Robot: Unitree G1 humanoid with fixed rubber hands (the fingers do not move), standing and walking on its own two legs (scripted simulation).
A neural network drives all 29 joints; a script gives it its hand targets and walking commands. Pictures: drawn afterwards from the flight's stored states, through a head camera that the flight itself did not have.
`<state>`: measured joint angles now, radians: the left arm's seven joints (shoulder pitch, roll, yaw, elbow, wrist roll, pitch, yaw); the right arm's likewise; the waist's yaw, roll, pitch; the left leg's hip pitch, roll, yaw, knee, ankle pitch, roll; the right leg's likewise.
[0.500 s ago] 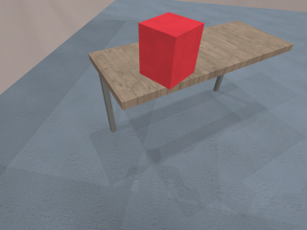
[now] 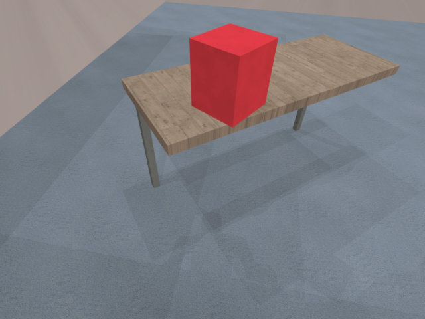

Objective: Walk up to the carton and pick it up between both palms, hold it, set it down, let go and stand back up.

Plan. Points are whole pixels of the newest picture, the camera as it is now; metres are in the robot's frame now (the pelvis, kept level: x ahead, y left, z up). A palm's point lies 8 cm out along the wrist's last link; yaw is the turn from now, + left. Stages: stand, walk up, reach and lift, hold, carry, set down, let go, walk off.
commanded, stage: stand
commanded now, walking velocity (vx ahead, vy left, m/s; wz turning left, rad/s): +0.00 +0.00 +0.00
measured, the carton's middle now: (231, 74) +0.90 -0.05 +0.05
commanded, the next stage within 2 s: none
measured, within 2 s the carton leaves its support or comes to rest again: neither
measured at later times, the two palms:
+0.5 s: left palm out of the picture +0.08 +0.29 -0.11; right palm out of the picture +0.08 -0.29 -0.11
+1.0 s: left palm out of the picture +0.08 +0.29 -0.11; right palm out of the picture +0.09 -0.29 -0.11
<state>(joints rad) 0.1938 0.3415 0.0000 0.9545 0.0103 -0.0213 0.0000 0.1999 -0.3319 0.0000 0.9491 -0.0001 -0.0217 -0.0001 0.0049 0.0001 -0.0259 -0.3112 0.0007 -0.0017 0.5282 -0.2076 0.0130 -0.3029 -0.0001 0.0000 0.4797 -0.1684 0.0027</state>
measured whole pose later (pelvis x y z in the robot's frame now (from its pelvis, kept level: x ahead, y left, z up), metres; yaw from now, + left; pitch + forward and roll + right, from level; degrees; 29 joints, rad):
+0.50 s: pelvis +0.00 +0.00 +0.00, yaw +0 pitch +0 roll -1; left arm 0.20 0.34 0.00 0.96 0.01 -0.02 0.00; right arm 0.20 -0.33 0.00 0.98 0.00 -0.02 0.00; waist 0.00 0.00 -0.03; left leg -0.31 0.00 0.00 0.51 -0.20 0.01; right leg -0.30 0.00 0.00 0.45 -0.16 0.00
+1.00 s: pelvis +0.01 +0.00 +0.00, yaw +0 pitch +0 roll -1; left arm 0.21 0.34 0.00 0.97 0.01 -0.02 0.00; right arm 0.20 -0.33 0.00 0.98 0.00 -0.02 0.00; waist 0.01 0.00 -0.03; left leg -0.31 0.00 0.00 0.50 -0.20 0.01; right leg -0.30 0.00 0.00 0.45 -0.16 0.00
